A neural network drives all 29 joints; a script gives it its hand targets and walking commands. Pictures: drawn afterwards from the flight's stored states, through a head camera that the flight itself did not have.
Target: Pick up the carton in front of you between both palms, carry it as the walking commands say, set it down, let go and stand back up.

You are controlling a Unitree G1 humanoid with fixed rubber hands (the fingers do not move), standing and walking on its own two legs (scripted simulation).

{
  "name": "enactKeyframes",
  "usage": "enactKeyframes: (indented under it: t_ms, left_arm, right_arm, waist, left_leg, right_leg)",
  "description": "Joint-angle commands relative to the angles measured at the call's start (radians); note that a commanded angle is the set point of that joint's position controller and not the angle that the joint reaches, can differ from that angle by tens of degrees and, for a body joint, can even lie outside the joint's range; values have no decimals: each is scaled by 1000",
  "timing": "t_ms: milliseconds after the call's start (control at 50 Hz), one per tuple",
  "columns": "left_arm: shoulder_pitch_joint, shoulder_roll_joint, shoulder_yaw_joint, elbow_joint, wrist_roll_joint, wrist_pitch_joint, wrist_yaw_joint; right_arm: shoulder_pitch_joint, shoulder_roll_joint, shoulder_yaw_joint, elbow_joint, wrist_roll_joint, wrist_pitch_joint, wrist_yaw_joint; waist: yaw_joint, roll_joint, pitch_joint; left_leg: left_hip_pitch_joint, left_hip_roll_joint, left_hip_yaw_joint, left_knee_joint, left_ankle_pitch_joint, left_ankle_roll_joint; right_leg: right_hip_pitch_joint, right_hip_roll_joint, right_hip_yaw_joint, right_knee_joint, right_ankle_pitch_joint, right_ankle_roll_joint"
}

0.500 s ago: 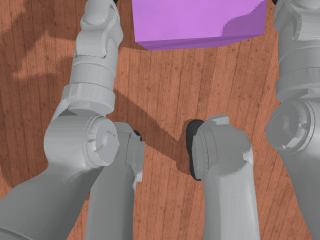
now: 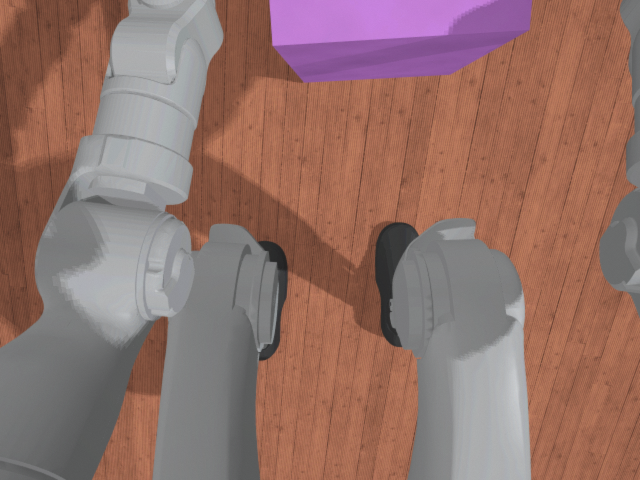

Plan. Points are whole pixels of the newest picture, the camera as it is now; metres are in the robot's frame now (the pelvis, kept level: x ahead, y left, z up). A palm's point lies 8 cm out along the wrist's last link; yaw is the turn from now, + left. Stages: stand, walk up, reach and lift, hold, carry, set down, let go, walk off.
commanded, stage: set down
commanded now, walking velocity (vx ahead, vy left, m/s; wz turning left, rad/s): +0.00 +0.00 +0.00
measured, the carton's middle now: out of the picture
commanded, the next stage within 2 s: let go in 0.86 s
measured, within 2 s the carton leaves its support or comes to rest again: neither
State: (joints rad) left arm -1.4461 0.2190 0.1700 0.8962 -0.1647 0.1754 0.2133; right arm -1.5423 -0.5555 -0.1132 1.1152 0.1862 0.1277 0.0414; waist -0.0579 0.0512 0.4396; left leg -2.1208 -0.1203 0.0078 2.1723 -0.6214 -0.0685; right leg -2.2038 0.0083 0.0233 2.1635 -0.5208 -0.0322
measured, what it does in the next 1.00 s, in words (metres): rises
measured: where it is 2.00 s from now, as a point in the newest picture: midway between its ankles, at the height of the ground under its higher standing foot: (330, 312)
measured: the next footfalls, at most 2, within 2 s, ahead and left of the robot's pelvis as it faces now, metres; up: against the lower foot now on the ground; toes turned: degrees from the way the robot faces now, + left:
none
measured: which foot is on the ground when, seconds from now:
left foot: down 0.00-1.00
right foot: down 0.00-1.00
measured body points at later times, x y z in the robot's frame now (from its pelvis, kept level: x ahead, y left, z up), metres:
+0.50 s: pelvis +0.02 -0.01 +0.13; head +0.36 -0.06 +0.42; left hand +0.58 +0.09 +0.01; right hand +0.56 -0.30 +0.02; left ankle +0.11 +0.12 -0.35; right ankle +0.13 -0.11 -0.35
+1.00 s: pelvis +0.05 -0.01 +0.27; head +0.36 -0.06 +0.59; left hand +0.57 +0.09 +0.15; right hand +0.55 -0.31 +0.16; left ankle +0.11 +0.12 -0.35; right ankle +0.13 -0.11 -0.35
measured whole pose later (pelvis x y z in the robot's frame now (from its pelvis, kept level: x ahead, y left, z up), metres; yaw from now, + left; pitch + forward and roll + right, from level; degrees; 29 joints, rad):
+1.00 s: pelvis +0.05 -0.01 +0.27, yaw -3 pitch +44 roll +3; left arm -1.02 0.09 0.31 0.72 0.07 0.20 0.13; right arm -1.15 -0.39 -0.33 0.95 -0.10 0.16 0.12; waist -0.02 0.03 -0.02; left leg -1.51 -0.06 -0.05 1.12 -0.37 -0.05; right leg -1.57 0.05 0.05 1.12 -0.30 -0.03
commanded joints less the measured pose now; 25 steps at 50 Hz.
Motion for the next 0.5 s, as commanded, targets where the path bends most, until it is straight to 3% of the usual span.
enactKeyframes:
  t_ms: [0, 100, 200, 480]
  left_arm:
    - [-240, 105, 57, -154, 42, 9, 15]
    - [-152, 59, 125, -100, 109, 15, -3]
    - [-103, 35, 147, -92, 139, 2, -24]
    - [-13, 19, 101, -285, 122, 43, -25]
  right_arm:
    - [-245, -150, -37, -142, -34, 19, -7]
    - [-182, -67, -72, -137, -104, 28, 4]
    - [-129, -37, -103, -149, -140, 22, 17]
    - [-36, -74, -155, -301, -146, 66, 40]
  waist:
    - [-22, -128, -1478]
    - [-3, -142, -1327]
    - [3, -138, -1332]
    - [-8, -121, -1586]
  left_leg:
    - [406, -6, 124, -244, 167, 17]
    - [310, -8, 116, -326, 143, 20]
    - [317, -9, 108, -408, 171, 14]
    - [543, -15, 102, -664, 298, 1]
  right_leg:
    - [980, 0, -18, -261, 336, 33]
    - [878, 12, -23, -343, 316, 42]
    - [878, 23, -28, -419, 345, 47]
    - [1171, 49, -35, -650, 525, 49]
